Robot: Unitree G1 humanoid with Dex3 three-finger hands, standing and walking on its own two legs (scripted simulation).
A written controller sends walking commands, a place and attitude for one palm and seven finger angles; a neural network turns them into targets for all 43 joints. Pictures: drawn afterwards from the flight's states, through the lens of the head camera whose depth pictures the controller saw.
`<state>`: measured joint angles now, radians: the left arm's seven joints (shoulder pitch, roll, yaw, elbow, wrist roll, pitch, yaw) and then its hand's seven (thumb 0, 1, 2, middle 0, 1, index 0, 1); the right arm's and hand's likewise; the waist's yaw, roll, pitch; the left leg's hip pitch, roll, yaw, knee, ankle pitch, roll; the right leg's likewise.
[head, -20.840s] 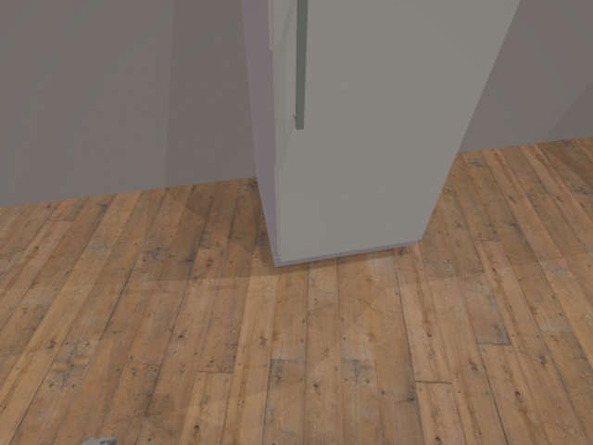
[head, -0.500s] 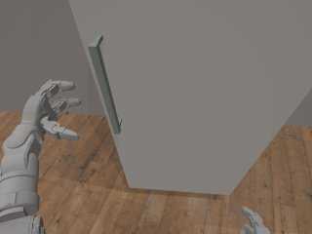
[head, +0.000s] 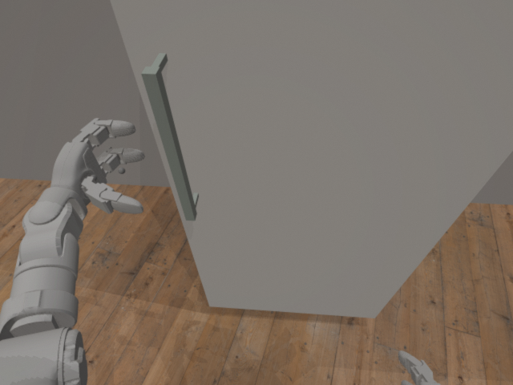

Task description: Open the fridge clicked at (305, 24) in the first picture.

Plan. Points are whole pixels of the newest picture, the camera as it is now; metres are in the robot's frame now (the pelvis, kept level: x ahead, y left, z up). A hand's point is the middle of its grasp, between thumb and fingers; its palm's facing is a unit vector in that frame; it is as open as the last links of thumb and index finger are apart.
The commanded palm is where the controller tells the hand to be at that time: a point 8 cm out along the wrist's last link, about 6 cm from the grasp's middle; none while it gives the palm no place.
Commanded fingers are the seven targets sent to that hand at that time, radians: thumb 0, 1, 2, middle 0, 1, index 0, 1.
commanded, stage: move the hooked fingers beside the handle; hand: left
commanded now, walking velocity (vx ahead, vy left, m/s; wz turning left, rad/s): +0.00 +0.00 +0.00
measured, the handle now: (178, 152) +0.45 +0.16 +0.12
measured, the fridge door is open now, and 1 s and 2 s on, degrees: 0 0 0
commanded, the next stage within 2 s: feel for the door with the fingertips in 1.04 s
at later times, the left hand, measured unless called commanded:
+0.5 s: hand (135, 165) +0.40 +0.21 +0.14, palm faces +0.00 -1.00 -0.01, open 13.9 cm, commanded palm +0.37 +0.26 +0.14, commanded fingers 0.00 -0.50 0.30 -0.30 -1.20 -0.30 -1.20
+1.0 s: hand (133, 169) +0.39 +0.21 +0.14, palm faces +0.00 -1.00 -0.02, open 13.9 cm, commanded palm +0.37 +0.26 +0.14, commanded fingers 0.00 -0.50 0.30 -0.30 -1.20 -0.30 -1.20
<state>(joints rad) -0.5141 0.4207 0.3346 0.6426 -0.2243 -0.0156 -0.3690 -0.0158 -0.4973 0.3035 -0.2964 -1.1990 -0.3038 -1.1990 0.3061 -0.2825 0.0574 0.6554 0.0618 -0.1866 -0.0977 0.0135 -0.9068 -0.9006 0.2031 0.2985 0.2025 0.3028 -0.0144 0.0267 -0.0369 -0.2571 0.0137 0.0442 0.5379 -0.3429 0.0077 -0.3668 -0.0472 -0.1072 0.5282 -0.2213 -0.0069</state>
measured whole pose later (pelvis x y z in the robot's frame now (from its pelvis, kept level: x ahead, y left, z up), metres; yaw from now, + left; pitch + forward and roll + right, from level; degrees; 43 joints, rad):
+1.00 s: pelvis -0.01 +0.00 +0.00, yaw -1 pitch +4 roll +0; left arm -0.56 0.41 0.33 0.73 -0.21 -0.08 -0.33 -0.02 -0.50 0.30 -0.30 -1.20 -0.30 -1.20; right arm 0.33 -0.28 0.05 0.64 0.06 -0.15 -0.08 0.01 -0.91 -0.90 0.20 0.30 0.20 0.30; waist -0.03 0.03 -0.04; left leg -0.29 0.02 0.05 0.56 -0.34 0.01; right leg -0.40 -0.04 -0.10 0.54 -0.21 -0.01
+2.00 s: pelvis -0.01 +0.00 +0.00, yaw +0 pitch +5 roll +0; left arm -0.66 0.35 0.27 0.81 -0.19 -0.11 -0.25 -0.02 -0.50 0.30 -0.34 -1.24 -0.35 -1.23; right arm 0.33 -0.28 0.05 0.68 0.06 -0.13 -0.07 0.01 -0.91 -0.90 0.20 0.30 0.20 0.30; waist -0.03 0.03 -0.04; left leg -0.30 0.02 0.05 0.56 -0.34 0.01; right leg -0.41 -0.04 -0.10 0.55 -0.21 -0.01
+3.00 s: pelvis +0.00 +0.00 +0.00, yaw -1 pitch +3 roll +0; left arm -0.55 0.24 0.21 0.64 -0.17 -0.08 -0.14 -0.02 -0.50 0.30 -0.30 -1.21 -0.30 -1.20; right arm 0.30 -0.25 0.04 0.66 0.05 -0.13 -0.06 0.01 -0.91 -0.90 0.20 0.30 0.20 0.30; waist -0.02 0.03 -0.04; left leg -0.25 0.02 0.06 0.52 -0.34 0.00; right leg -0.37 -0.04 -0.08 0.53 -0.21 -0.01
